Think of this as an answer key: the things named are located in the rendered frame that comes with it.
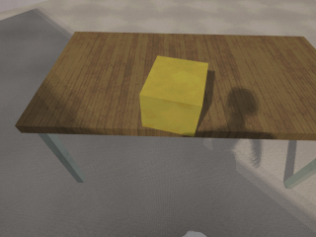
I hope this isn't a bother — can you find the table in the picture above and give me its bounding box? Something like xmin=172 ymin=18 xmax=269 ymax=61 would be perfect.
xmin=15 ymin=32 xmax=316 ymax=189

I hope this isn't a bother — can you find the carton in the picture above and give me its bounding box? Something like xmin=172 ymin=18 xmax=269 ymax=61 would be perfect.
xmin=139 ymin=55 xmax=208 ymax=137

